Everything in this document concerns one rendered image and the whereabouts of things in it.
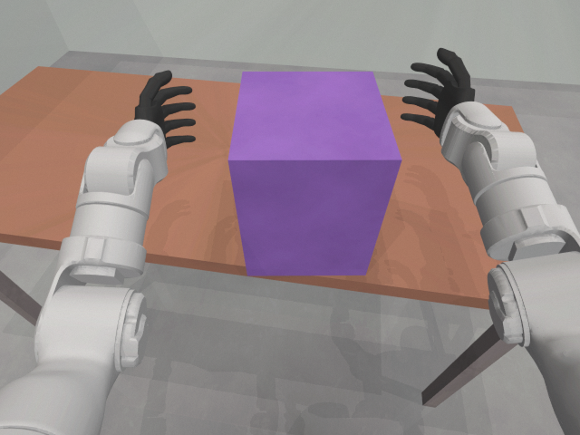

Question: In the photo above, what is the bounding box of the right robot upper arm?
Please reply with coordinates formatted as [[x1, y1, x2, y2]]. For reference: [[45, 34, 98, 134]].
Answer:
[[488, 251, 580, 435]]

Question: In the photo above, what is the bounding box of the table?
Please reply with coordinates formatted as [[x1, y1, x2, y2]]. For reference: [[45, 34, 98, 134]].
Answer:
[[0, 66, 524, 408]]

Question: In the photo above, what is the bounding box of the right robot hand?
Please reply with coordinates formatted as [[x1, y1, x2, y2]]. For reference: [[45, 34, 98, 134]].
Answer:
[[401, 48, 475, 137]]

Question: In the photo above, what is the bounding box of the robot right forearm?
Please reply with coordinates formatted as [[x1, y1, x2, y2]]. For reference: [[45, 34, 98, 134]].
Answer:
[[440, 101, 580, 261]]

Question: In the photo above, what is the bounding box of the robot left forearm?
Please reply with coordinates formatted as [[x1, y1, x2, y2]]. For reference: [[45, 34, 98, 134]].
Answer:
[[34, 120, 169, 362]]

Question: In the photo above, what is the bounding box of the left robot hand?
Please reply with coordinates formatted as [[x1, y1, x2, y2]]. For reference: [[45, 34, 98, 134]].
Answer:
[[134, 71, 196, 149]]

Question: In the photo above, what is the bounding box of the left robot upper arm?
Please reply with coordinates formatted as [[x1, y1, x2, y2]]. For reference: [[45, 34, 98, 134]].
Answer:
[[0, 285, 149, 435]]

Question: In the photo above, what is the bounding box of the carton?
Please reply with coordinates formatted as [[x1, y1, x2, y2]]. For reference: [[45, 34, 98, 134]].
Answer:
[[228, 72, 402, 276]]

